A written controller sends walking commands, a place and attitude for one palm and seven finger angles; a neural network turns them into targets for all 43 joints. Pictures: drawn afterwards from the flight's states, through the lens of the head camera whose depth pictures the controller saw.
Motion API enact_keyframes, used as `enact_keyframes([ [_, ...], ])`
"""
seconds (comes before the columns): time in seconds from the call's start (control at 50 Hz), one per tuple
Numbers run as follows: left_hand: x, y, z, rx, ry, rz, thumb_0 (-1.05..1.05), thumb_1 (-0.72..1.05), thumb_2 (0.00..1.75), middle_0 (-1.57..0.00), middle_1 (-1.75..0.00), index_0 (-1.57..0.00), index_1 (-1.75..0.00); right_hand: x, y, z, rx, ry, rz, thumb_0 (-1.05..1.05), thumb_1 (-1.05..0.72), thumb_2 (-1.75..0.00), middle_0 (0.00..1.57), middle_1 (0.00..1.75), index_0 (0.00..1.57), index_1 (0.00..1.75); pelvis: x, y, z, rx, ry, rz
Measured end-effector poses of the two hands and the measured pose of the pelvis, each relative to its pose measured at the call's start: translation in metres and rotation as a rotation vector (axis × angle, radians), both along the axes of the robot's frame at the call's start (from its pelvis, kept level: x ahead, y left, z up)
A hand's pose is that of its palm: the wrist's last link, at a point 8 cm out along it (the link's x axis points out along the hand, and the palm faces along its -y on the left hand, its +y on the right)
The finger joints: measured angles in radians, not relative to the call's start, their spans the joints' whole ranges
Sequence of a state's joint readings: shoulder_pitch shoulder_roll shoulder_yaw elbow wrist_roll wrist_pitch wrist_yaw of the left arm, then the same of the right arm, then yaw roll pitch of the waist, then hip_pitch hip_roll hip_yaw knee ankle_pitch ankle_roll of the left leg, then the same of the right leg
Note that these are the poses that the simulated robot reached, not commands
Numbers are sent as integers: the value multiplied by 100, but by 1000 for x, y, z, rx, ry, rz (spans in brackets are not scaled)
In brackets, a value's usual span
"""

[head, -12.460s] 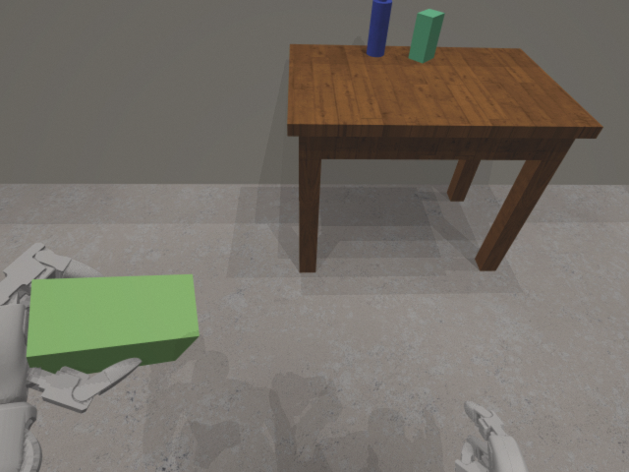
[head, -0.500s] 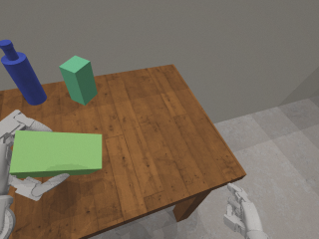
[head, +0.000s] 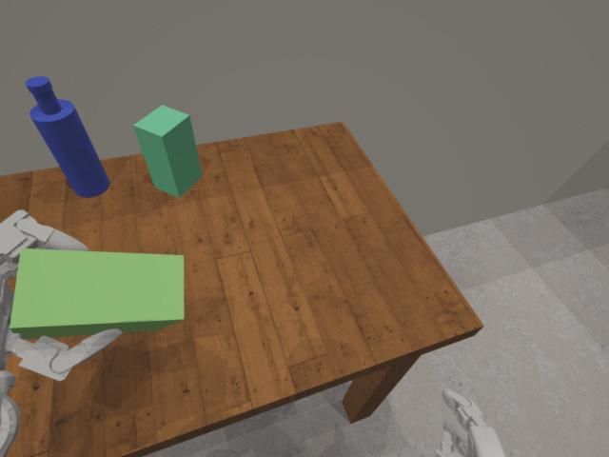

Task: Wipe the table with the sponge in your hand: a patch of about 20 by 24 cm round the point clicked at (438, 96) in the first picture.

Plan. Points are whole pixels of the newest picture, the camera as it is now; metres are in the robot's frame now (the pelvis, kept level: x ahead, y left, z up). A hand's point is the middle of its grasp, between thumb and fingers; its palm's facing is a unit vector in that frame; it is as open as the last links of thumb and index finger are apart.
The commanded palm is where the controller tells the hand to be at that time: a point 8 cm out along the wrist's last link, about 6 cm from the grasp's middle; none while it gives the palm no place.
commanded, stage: come to a stop and stand still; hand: left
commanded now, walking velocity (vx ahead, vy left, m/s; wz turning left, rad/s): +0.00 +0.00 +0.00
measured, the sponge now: (126, 296) +0.24 +0.21 +0.13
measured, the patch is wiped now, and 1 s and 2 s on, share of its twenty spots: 0.00 0.00 0.00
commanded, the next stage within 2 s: look again from close up in 0.08 s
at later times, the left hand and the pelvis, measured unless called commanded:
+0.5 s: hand (79, 291) +0.22 +0.25 +0.16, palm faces +0.36 -0.86 -0.36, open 10.5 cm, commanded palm +0.17 +0.28 +0.18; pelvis +0.01 +0.00 +0.00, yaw +0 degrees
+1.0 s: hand (126, 310) +0.21 +0.19 +0.16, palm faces +0.29 -0.85 -0.44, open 10.5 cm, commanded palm +0.15 +0.23 +0.18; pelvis -0.01 -0.05 +0.00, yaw -2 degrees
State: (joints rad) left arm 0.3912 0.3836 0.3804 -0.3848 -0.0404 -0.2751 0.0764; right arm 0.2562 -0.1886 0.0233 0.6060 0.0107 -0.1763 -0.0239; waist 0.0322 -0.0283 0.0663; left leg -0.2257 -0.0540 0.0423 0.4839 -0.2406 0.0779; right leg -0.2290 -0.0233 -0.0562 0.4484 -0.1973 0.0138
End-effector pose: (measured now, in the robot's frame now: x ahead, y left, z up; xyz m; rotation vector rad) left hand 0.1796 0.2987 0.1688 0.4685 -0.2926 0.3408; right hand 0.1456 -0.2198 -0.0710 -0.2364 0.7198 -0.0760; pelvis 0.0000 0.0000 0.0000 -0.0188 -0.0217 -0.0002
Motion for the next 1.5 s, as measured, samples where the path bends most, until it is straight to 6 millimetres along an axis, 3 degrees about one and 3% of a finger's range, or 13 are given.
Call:
enact_keyframes([
  [0.3, 8, -14, -1, -35, -6, -39, -2, -54, 102, -67, -134, -70, -133, 33, -4, 23, -17, -107, 21, 1, -90, -90, 20, 30, 20, 30, 3, -3, 3, -6, 8, -6],
  [0.66, 12, -12, 3, -30, 12, -24, -2, -54, 102, -67, -134, -70, -133, 29, 0, 13, -14, -34, 11, 1, -90, -90, 20, 30, 20, 30, 8, -2, 4, -3, 13, -4],
  [0.82, 12, -25, 11, 11, -2, -59, -2, -53, 102, -67, -134, -70, -133, 30, -4, 12, 14, -50, 10, 1, -90, -90, 20, 30, 20, 30, 2, -13, 2, 12, 19, -17],
  [0.94, 1, -50, 11, 49, 21, -89, -2, -53, 102, -67, -134, -70, -133, 24, -21, 7, 25, -54, 23, 1, -90, -90, 20, 30, 20, 30, -9, -33, -1, 12, 22, -21],
  [1.08, -12, -78, 7, 21, 47, -74, -2, -53, 102, -67, -134, -70, -133, 9, -60, -1, 5, -41, -9, 1, -90, -90, 20, 30, 20, 30, -17, -59, -5, 5, 40, -30],
  [1.26, 2, -101, 8, 3, 43, -104, -2, -53, 102, -67, -134, -70, -133, -16, -105, 1, -57, -2, -114, 1, -90, -90, 20, 30, 20, 30, -14, -74, -4, 9, 54, -36],
  [1.38, 13, -106, 12, 55, 63, -106, -2, -53, 103, -67, -134, -70, -133, -17, -116, -1, -47, 11, -139, 1, -90, -90, 20, 30, 20, 30, -7, -82, -2, 14, 60, -39],
  [1.5, 18, -106, 7, 20, 95, -78, -2, -53, 103, -67, -134, -70, -133, -5, -110, -6, -28, 26, -132, 1, -90, -90, 20, 30, 20, 30, 6, -77, 0, 6, 65, -39],
])
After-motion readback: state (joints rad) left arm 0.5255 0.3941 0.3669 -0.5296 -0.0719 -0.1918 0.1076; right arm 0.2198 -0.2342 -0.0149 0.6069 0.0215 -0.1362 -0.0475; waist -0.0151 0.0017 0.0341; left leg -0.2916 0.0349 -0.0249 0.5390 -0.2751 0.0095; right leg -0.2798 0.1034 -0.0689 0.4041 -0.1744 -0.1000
